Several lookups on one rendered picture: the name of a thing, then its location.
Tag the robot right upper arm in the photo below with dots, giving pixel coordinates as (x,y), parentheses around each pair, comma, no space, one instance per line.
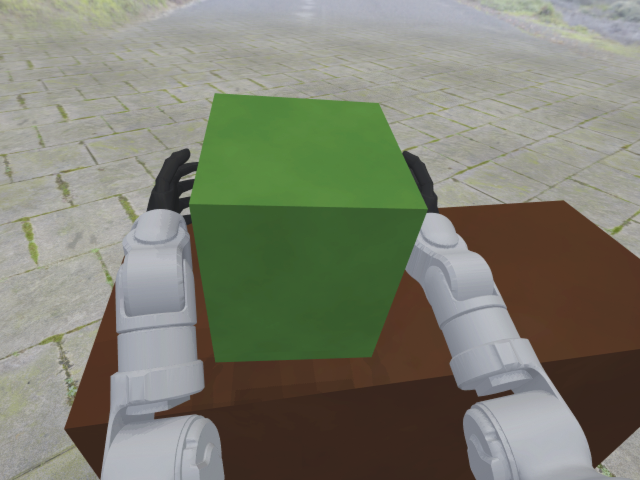
(526,436)

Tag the robot left hand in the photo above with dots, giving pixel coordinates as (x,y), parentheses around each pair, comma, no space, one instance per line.
(167,189)

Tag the robot left forearm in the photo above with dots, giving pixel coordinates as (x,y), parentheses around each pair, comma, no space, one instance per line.
(158,367)

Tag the robot right forearm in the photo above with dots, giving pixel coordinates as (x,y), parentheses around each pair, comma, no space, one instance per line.
(487,352)

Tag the robot right hand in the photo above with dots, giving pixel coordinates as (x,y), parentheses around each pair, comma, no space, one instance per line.
(423,181)

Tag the pedestal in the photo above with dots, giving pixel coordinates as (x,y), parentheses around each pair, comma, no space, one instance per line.
(570,289)

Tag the carton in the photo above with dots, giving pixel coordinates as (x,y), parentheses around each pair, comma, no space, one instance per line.
(305,214)

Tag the robot left upper arm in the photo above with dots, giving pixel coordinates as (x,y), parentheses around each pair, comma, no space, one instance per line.
(175,448)

